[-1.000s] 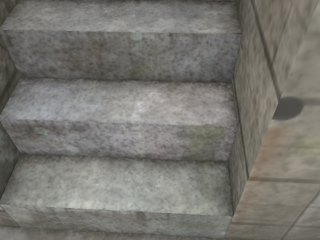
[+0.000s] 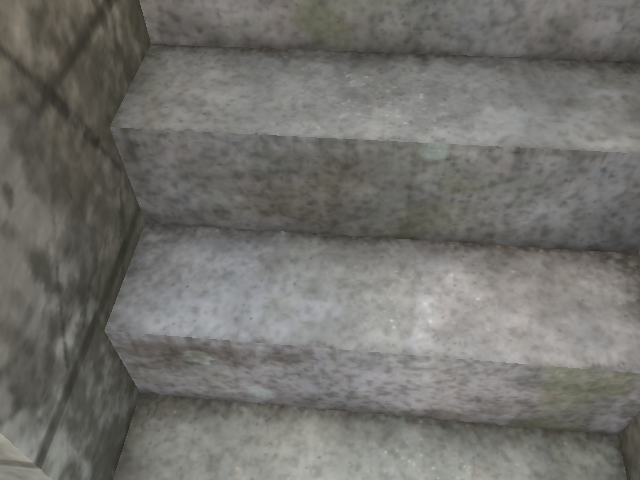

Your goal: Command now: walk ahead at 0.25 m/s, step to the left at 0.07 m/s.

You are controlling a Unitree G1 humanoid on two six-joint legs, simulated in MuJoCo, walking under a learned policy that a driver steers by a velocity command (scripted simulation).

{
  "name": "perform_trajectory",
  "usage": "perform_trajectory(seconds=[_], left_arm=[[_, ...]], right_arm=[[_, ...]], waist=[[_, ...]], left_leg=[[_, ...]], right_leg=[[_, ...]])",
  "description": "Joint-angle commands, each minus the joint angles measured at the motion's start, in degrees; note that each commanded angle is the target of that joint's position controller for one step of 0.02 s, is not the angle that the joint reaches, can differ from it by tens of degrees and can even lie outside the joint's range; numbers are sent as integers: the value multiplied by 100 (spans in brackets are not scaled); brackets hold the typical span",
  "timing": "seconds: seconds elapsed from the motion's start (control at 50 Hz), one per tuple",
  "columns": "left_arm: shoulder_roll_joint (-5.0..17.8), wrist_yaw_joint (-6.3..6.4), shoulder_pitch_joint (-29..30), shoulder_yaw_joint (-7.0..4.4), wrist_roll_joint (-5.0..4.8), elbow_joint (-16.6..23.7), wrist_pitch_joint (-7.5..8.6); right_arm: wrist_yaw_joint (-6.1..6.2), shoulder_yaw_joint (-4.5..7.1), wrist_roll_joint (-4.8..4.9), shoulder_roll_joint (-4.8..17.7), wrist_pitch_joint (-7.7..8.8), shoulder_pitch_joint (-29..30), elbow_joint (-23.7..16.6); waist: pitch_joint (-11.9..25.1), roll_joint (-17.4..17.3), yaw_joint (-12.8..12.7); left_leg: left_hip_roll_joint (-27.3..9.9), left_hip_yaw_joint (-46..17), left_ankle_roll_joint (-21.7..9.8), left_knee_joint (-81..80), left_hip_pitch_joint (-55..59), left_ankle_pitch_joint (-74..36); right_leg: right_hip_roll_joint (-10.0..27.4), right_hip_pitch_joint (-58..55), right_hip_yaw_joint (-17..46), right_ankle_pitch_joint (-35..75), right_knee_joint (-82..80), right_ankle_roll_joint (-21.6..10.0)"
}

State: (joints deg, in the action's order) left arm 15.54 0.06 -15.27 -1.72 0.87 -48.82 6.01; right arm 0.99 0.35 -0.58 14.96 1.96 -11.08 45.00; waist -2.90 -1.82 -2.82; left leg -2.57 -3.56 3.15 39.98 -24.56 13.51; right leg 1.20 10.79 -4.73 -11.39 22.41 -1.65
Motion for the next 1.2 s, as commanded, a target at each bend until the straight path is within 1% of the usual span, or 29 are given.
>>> perform_trajectory(seconds=[0.02,0.04,0.06,0.08,0.1,0.12,0.14,0.16,0.18,0.2,0.22,0.26,0.28,0.3,0.32,0.34,0.36,0.38,0.4,0.42,0.46,0.48,0.5,0.52,0.56,0.64,0.7,0.84,1.2], left_arm=[[722,-120,126,-131,-59,344,-48],[461,-173,279,-31,-39,404,-86],[-329,-183,544,250,-11,332,-87],[-271,-163,266,240,55,418,-80],[-146,-119,-639,197,-93,61,-147],[371,-74,-768,82,-162,-43,-294],[500,-29,-389,37,-197,-56,-383],[410,51,-67,33,-171,-108,-469],[326,120,29,40,-78,-134,-583],[209,148,25,64,-26,-232,-645],[69,145,5,95,-4,-331,-664],[-7,134,69,104,-48,-469,-641],[-39,141,99,103,-77,-532,-598],[47,135,138,82,-59,-594,-574],[138,151,-190,52,-24,-782,-626],[360,150,-282,-3,-33,-844,-654],[500,124,-90,-57,-83,-895,-679],[260,113,37,-28,-88,-867,-668],[121,134,62,-9,-67,-940,-627],[99,134,32,-3,-57,-994,-574],[113,116,-87,-19,-78,-1109,-474],[248,136,-142,-63,-161,-1235,-482],[204,165,-269,-67,-153,-1264,-494],[193,185,-330,-72,-139,-1291,-513],[208,202,-351,-78,-92,-1284,-564],[202,228,-460,-82,-86,-1316,-621],[223,250,-536,-79,-87,-1320,-616],[212,258,-645,-67,-84,-1306,-602],[148,295,-854,-50,-70,-1100,-653]], right_arm=[[98,119,-7,366,-93,-1017,115],[132,140,-27,356,-140,-964,95],[159,98,-161,278,-110,-662,-65],[218,91,-483,612,-28,-794,-106],[124,64,-554,527,52,-1182,41],[-8,71,-354,424,77,-844,-30],[-26,86,-213,391,46,-415,-83],[14,44,-229,290,15,-96,-153],[-1,20,-289,264,45,97,-220],[23,1,-302,220,49,109,-198],[47,-16,-300,164,54,36,-167],[96,-51,-248,54,43,-153,-114],[121,-89,-210,-39,34,-204,-77],[118,-93,-196,-50,52,-342,-40],[89,-79,-134,-47,62,-531,76],[42,-86,-152,-88,96,-607,56],[34,-55,-157,-30,93,-748,66],[57,-40,-159,47,105,-495,104],[94,-46,-126,-24,90,-376,88],[126,-39,-115,-31,49,-388,105],[155,-17,-124,-7,-14,-504,156],[114,6,-173,64,13,-375,22],[97,16,-168,86,25,-442,68],[84,10,-147,43,25,-463,95],[62,11,-151,31,11,-470,139],[58,-1,-153,37,5,-486,215],[71,-4,-149,75,1,-550,279],[102,-13,-128,140,-19,-599,388],[119,-29,-79,173,29,-802,695]], waist=[[571,1094,337],[355,1082,421],[-14,625,657],[303,-788,333],[1361,-944,223],[1405,-534,169],[1013,-534,121],[722,-469,132],[466,-554,69],[328,-568,31],[308,-621,33],[328,-724,96],[330,-708,39],[329,-674,72],[307,-659,82],[217,-371,151],[16,50,341],[-166,64,165],[-110,216,168],[-22,314,192],[227,334,229],[149,492,339],[390,338,285],[469,269,279],[446,184,280],[259,133,257],[222,83,267],[40,156,262],[20,158,262]], left_leg=[[560,812,-90,-489,1732,-222],[609,865,-177,-715,1906,-139],[-1,77,-262,-2013,2267,-1910],[-1174,-1363,-706,-1645,2642,-6140],[-2001,-1739,-1822,-1483,2312,-6847],[-1838,-1669,-2101,-1622,1995,-5304],[-1494,-1459,-1901,-1820,1746,-3575],[-1308,-1361,-1625,-1972,1505,-2469],[-1151,-1226,-1508,-2050,1113,-2094],[-988,-1010,-1390,-2080,904,-1985],[-819,-793,-1294,-2071,836,-1877],[-581,-683,-1110,-2067,1048,-1438],[-505,-663,-974,-2078,1110,-1153],[-443,-681,-832,-2091,1155,-942],[-319,-568,-772,-2016,1046,-623],[-138,-465,-684,-1998,969,-100],[20,-330,-598,-2187,1036,212],[72,-263,-553,-2083,1033,246],[97,-185,-548,-1989,1100,-84],[111,-135,-549,-1892,1248,-511],[153,-44,-537,-1797,1537,-1037],[-16,-204,-561,-1758,1637,-1715],[-42,-209,-588,-1696,1751,-2001],[-33,-183,-594,-1680,1794,-2060],[-12,-141,-577,-1742,1725,-1707],[20,-87,-528,-1858,1531,-1224],[47,-42,-481,-1881,1545,-1120],[62,-11,-434,-1941,1448,-850],[56,32,-333,-1978,1376,-737]], right_leg=[[1000,791,605,-109,-219,-939],[852,1177,584,-651,52,-704],[467,1564,289,-186,870,-83],[209,2008,209,-1755,2750,506],[303,1400,989,-2495,3557,657],[404,1141,1094,-2622,3859,825],[427,1318,1078,-2650,3996,911],[459,1436,1091,-2511,3884,961],[404,1291,1051,-2243,3558,1009],[340,1044,946,-1973,3086,1008],[260,752,812,-1685,2525,972],[72,402,574,-1013,1372,854],[73,146,549,-213,559,772],[90,-88,626,331,168,700],[97,-337,664,517,185,635],[225,-340,794,613,188,480],[140,-3,795,78,250,293],[132,142,832,40,82,241],[152,133,825,181,7,253],[147,131,822,372,-17,281],[138,97,783,534,-5,328],[102,236,810,793,93,368],[141,96,817,850,92,384],[141,38,814,844,89,394],[123,12,797,754,34,389],[111,-24,813,741,-69,358],[101,-20,812,739,-105,328],[67,20,808,668,-218,282],[0,-71,804,768,-313,195]])
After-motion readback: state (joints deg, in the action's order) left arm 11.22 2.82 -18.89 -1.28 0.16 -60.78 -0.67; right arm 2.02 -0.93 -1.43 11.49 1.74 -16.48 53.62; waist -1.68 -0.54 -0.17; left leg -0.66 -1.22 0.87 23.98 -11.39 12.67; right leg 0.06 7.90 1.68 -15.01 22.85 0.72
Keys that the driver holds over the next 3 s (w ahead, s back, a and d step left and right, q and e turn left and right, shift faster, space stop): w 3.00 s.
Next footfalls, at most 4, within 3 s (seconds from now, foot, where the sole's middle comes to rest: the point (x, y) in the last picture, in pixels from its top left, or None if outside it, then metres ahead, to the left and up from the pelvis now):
0.06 left None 0.11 0.15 -0.78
0.32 right None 0.07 -0.10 -0.78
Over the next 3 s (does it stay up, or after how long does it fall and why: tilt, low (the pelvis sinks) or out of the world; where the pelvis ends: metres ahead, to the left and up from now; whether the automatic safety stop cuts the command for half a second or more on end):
stays up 0.07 0.00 0.00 its command is cut before an obstacle from the start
